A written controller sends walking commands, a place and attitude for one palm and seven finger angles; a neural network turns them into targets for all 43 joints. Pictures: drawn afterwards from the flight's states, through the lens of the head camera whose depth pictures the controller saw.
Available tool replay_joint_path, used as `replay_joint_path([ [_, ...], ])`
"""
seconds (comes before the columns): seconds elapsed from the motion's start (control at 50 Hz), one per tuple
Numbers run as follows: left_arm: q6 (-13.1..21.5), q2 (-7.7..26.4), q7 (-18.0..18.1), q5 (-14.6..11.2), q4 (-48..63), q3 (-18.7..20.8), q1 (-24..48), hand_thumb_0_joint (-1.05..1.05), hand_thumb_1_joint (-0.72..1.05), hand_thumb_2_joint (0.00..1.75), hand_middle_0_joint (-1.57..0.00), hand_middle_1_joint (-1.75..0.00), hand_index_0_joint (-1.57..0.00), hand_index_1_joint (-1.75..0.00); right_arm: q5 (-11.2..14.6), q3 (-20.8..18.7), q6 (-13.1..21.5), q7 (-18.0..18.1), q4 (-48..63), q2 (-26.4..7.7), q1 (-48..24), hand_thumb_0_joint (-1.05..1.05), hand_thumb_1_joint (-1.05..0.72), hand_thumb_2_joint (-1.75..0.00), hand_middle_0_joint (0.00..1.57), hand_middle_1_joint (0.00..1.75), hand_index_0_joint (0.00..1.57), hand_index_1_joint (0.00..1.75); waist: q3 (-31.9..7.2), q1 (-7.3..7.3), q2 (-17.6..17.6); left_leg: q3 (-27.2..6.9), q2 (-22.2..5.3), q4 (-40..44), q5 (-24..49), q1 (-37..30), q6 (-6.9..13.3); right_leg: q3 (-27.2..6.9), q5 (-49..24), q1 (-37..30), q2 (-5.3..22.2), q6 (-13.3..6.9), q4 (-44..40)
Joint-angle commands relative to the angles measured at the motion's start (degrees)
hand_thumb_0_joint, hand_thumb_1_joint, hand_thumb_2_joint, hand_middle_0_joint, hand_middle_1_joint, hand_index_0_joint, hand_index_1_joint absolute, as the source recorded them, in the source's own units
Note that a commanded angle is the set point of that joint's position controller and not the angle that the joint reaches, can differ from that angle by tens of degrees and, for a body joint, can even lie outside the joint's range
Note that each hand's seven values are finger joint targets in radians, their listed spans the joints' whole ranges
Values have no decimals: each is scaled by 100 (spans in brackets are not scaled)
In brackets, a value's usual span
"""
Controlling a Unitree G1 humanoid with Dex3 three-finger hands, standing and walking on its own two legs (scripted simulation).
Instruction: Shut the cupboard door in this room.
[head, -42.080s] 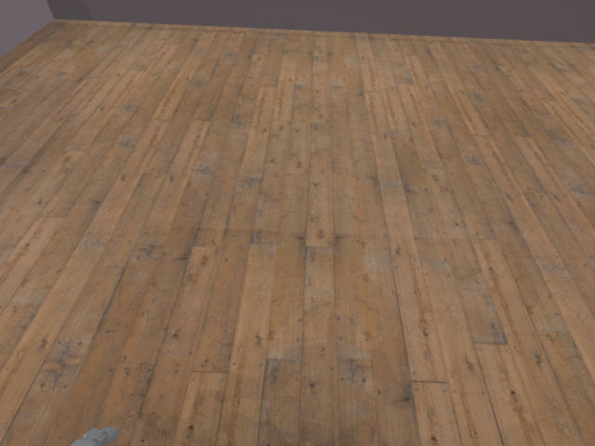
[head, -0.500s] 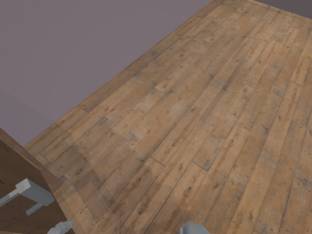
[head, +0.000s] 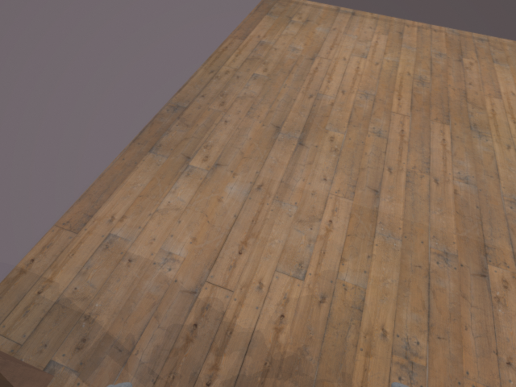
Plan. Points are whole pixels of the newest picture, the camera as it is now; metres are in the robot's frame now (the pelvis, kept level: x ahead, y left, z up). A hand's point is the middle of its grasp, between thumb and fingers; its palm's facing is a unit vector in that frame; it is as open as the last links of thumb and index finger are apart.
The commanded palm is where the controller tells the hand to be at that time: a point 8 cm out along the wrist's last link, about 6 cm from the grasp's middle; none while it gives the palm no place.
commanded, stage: walk around to get in front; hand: left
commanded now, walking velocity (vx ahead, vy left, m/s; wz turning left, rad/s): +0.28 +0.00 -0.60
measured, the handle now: out of the picture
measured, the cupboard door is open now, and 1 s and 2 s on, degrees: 77 77 77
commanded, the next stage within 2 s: none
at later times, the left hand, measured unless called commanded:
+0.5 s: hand (238, 276) +0.36 +0.06 -0.17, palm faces -0.36 -0.92 -0.18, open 7.4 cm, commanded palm none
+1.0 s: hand (238, 251) +0.42 +0.07 -0.18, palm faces -0.34 -0.92 -0.17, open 7.4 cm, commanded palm none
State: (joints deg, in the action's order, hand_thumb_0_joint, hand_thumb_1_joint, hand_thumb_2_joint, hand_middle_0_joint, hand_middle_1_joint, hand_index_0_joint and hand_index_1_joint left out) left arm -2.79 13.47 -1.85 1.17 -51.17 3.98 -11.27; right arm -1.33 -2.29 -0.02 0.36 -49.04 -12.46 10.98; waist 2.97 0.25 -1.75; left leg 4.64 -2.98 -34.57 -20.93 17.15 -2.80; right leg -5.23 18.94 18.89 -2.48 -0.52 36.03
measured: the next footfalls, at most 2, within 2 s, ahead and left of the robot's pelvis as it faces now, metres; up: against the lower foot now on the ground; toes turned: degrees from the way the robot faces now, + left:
right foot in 0.46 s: +0.25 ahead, -0.19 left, +0.00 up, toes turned -26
left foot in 0.92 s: +0.49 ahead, -0.05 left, +0.00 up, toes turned -17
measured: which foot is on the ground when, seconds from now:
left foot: down 0.00-0.46, up 0.48-0.90, down 0.92-1.00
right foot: down 0.00-0.00, up 0.02-0.44, down 0.46-0.94, up 0.96-1.00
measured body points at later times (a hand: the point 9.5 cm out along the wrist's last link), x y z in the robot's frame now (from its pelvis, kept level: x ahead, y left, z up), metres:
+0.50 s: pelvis +0.15 -0.07 -0.02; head +0.21 -0.08 +0.43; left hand +0.37 +0.11 -0.15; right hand -0.02 -0.25 -0.15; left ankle +0.02 +0.11 -0.68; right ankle +0.21 -0.17 -0.73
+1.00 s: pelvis +0.37 -0.12 +0.00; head +0.39 -0.11 +0.45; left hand +0.44 +0.11 -0.16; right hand +0.39 -0.38 -0.12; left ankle +0.46 -0.04 -0.73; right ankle +0.22 -0.17 -0.67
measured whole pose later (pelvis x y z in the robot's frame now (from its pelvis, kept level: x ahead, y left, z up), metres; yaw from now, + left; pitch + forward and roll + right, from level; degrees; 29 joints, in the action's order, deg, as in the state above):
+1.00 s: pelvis +0.37 -0.12 +0.00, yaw -27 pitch +0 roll -1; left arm 1.9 11.7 -0.9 0.7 -61.9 3.6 -20.2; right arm -2.4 -1.7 4.3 -0.8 -52.3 -9.3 6.9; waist 2.8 2.8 -2.1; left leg 8.9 -4.6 -34.9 -14.0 20.2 1.6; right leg 1.1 27.1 14.8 -0.8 -2.1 54.5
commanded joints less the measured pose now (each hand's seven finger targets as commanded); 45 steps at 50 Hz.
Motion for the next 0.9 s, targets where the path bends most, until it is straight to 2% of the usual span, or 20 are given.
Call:
replay_joint_path([
  [0.0,179,604,-38,14,913,188,873,0,90,90,-20,-30,-20,-30,-44,-418,221,108,42,-1663,1326,0,-90,-90,20,30,20,30,-42,-625,2021,-3562,-2984,3000,-3042,-1432,1024,52,1359,2744,386,93,2434],
  [0.04,220,612,-157,52,694,278,700,0,90,90,-20,-30,-20,-30,-47,-272,283,98,134,-1130,715,0,-90,-90,20,30,20,30,412,-228,1224,-2276,-2255,2976,-2265,-830,839,346,480,2451,561,163,3148],
  [0.08,200,384,-201,72,493,238,396,0,90,90,-20,-30,-20,-30,-30,-207,352,105,74,-830,672,0,-90,-90,20,30,20,30,301,-94,869,-930,-1716,2630,-698,-1058,588,545,-255,2343,631,243,3366],
  [0.1,198,302,-203,57,413,212,311,0,90,90,-20,-30,-20,-30,-13,-187,380,112,5,-717,774,0,-90,-90,20,30,20,30,200,-91,932,-561,-1602,2504,-102,-1217,549,598,-458,2320,647,262,3417],
  [0.22,173,58,-212,61,540,110,882,0,90,90,-20,-30,-20,-30,-5,-237,435,102,-419,-591,1600,0,-90,-90,20,30,20,30,281,-297,957,276,-1715,2263,1717,-1991,753,953,-693,2768,851,403,2592],
  [0.32,269,-41,-224,41,645,22,1464,0,90,90,-20,-30,-20,-30,-62,-300,393,53,-646,-669,1763,0,-90,-90,20,30,20,30,354,-464,1256,835,-1742,1905,2700,-2112,713,1394,-511,2041,656,176,772],
  [0.36,334,51,-189,35,528,39,1137,0,90,90,-20,-30,-20,-30,-33,-343,404,37,-670,-790,1631,0,-90,-90,20,30,20,30,103,-264,1294,1115,-1802,1337,4281,-2183,622,1599,-328,1288,383,-67,296],
  [0.38,378,143,-159,39,373,78,679,0,90,90,-20,-30,-20,-30,-9,-363,402,37,-678,-873,1546,0,-90,-90,20,30,20,30,-168,-31,1287,1243,-1779,711,5170,-2159,555,1713,-253,597,201,-193,36],
  [0.4,426,315,-111,48,114,130,-171,0,90,90,-20,-30,-20,-30,24,-375,387,23,-636,-940,1403,0,-90,-90,20,30,20,30,-629,400,1077,1410,-1634,-357,5583,-1924,401,1851,-544,-534,-28,-303,-403],
  [0.42,505,765,-57,73,-211,256,-1131,0,90,90,-20,-30,-20,-30,84,-336,388,-33,-561,-853,1287,0,-90,-90,20,30,20,30,-1174,872,502,1367,-1467,-1680,4628,-596,196,1444,-1086,-2491,250,-458,-553],
  [0.44,567,1444,38,54,-429,408,-1865,0,90,90,-20,-30,-20,-30,187,-225,392,-59,-336,-362,1234,0,-90,-90,20,30,20,30,-1767,1106,-839,1133,-564,-3529,-404,1407,-67,-1138,-1479,-4030,2052,-1118,-782],
  [0.46,521,1804,81,-122,-533,429,-1981,0,90,90,-20,-30,-20,-30,191,-189,370,1,-48,-264,611,0,-90,-90,20,30,20,30,-1696,1036,-875,297,-234,-4733,-1590,2273,-70,-2462,-2864,-3906,2788,-1494,-1317],
  [0.48,522,1733,114,-112,-365,441,-1507,0,90,90,-20,-30,-20,-30,166,-207,368,10,-68,-336,700,0,-90,-90,20,30,20,30,-1628,784,-857,-359,-430,-5126,-915,2317,-24,-2390,-1956,-3298,2793,-1467,-1544],
  [0.5,495,1398,141,-115,-193,370,-891,0,90,90,-20,-30,-20,-30,128,-246,336,14,-148,-437,591,0,-90,-90,20,30,20,30,-1038,555,-314,-452,-648,-5124,-364,2374,-8,-2143,-791,-2569,2636,-1373,-1784],
  [0.52,525,1073,173,-102,-98,264,-501,0,90,90,-20,-30,-20,-30,39,-226,305,-8,-250,-415,432,0,-90,-90,20,30,20,30,-501,373,115,-474,-867,-4707,112,2209,-4,-1482,-711,-1605,2305,-1172,-1822],
  [0.6,640,720,214,29,-112,141,-12,0,90,90,-20,-30,-20,-30,-34,-180,117,-40,-490,-155,1017,0,-90,-90,20,30,20,30,-307,-223,-284,-261,-790,-3431,348,1334,-105,-394,-961,-156,1657,-961,-2096],
  [0.66,689,667,177,9,-168,134,-132,0,90,90,-20,-30,-20,-30,-37,-173,114,-110,-310,-169,584,0,-90,-90,20,30,20,30,-72,-147,-443,-165,-696,-2571,744,1447,-151,-311,-470,-31,1457,-990,-2348],
  [0.8,723,689,174,8,-456,103,-725,0,90,90,-20,-30,-20,-30,-17,-142,299,-206,100,-127,-595,0,-90,-90,20,30,20,30,159,215,-238,-93,-398,-560,855,1062,-24,-583,-920,-752,1629,-1011,-2213],
  [0.86,698,718,178,-29,-532,107,-662,0,90,90,-20,-30,-20,-30,-30,-164,378,-162,-58,-250,-158,0,-90,-90,20,30,20,30,-77,-51,-156,195,-108,308,923,4,49,-299,-1579,-864,1436,-814,-1614],
  [0.88,700,605,179,-50,-537,92,-642,0,90,90,-20,-30,-20,-30,-54,-215,428,-102,-258,-433,388,0,-90,-90,20,30,20,30,-341,-303,154,106,-151,693,1033,-1069,146,-94,-2115,-475,1161,-652,-695],
])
